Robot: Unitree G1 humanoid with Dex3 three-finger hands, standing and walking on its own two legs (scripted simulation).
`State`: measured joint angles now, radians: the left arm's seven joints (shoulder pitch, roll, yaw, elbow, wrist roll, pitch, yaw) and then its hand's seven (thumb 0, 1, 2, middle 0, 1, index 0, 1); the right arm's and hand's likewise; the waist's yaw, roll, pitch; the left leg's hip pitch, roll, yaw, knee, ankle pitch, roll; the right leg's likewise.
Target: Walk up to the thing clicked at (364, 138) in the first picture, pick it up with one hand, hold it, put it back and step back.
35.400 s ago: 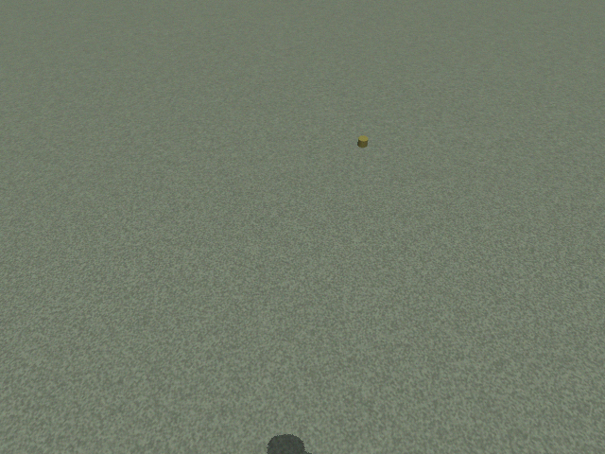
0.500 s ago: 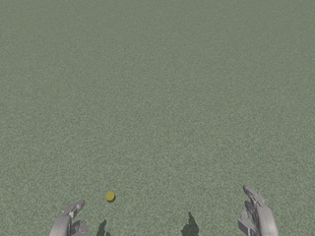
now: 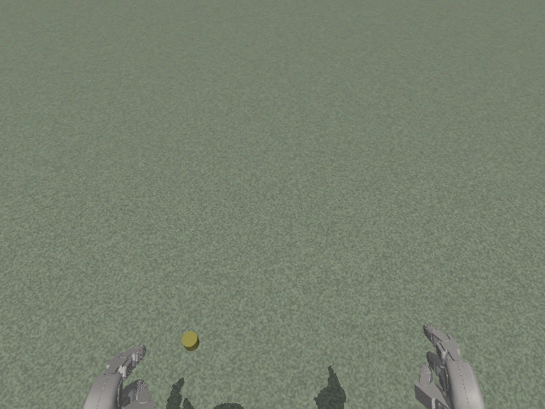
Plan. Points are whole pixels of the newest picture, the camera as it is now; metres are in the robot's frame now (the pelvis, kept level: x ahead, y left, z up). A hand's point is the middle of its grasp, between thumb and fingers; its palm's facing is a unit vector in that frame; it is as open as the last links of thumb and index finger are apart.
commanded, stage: home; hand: left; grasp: from above
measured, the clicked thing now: (190, 341) +0.46 +0.28 -0.69
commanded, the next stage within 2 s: stand in 0.44 s
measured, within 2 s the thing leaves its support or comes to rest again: neither
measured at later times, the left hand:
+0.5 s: hand (151, 404) +0.17 +0.18 -0.05, palm faces +0.05 -0.98 -0.20, open 7.4 cm
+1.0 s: hand out of the picture +0.05 +0.25 -0.11, palm faces +0.05 -0.94 -0.33, open 7.4 cm
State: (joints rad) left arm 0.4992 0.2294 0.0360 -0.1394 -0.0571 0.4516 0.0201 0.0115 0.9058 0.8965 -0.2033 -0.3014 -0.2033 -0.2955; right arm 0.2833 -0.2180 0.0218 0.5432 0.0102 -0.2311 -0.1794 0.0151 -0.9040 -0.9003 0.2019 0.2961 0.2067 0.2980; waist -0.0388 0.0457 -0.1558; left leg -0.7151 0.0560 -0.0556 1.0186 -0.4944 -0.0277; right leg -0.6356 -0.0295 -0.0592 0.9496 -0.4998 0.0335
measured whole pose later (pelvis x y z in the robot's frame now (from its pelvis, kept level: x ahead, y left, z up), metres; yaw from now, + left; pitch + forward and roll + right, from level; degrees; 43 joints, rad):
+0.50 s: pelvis +0.00 +0.00 +0.00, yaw +0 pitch +11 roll -3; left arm 0.50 0.23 0.04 -0.14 -0.06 0.46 0.02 0.01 0.91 0.90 -0.20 -0.30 -0.20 -0.30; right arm 0.28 -0.22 0.02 0.53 0.01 -0.22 -0.18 0.01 -0.90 -0.90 0.20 0.30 0.21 0.30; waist -0.04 0.04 -0.16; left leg -0.71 0.06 -0.06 1.02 -0.50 -0.03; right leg -0.63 -0.03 -0.06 0.95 -0.50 0.04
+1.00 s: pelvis +0.00 +0.02 +0.05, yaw +0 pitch -2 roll -1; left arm 0.24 0.29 0.05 0.94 0.04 0.02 0.04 0.01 0.91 0.90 -0.20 -0.30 -0.20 -0.30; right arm 0.18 -0.28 -0.05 0.99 -0.04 -0.01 -0.02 0.01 -0.91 -0.90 0.20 0.30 0.20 0.30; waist 0.03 0.00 0.06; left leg -0.27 0.00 -0.01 0.61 -0.31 0.01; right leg -0.22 -0.08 -0.03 0.57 -0.32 0.06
